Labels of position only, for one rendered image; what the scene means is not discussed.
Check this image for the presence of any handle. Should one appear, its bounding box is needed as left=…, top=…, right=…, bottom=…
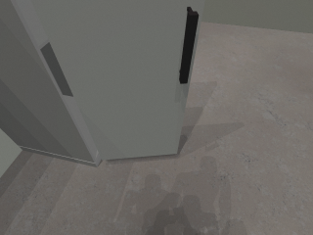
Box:
left=179, top=7, right=199, bottom=84

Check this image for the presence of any fridge door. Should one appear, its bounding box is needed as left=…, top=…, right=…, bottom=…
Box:
left=30, top=0, right=205, bottom=161

